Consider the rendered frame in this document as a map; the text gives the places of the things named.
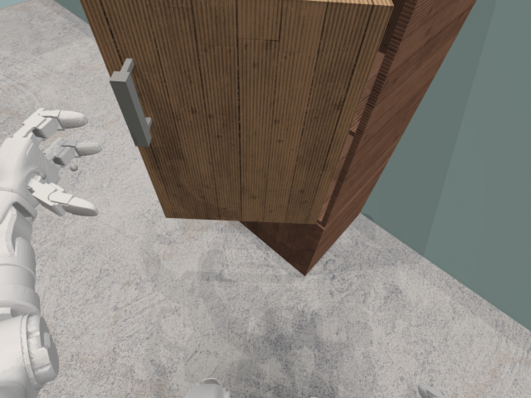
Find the left robot hand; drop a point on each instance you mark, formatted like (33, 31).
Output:
(21, 161)

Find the cupboard door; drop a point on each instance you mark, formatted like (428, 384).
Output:
(251, 100)

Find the left robot shin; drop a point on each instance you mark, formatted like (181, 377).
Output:
(210, 381)

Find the handle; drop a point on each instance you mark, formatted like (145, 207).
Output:
(128, 100)

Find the left robot forearm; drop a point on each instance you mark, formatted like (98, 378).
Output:
(17, 257)

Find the robot left upper arm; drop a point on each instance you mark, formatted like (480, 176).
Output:
(28, 356)

